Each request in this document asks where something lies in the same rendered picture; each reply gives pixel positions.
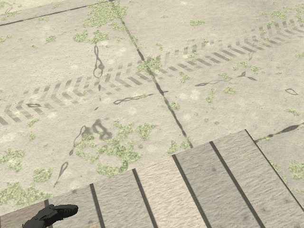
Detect robot left hand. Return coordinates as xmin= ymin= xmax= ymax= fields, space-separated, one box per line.
xmin=22 ymin=204 xmax=79 ymax=228

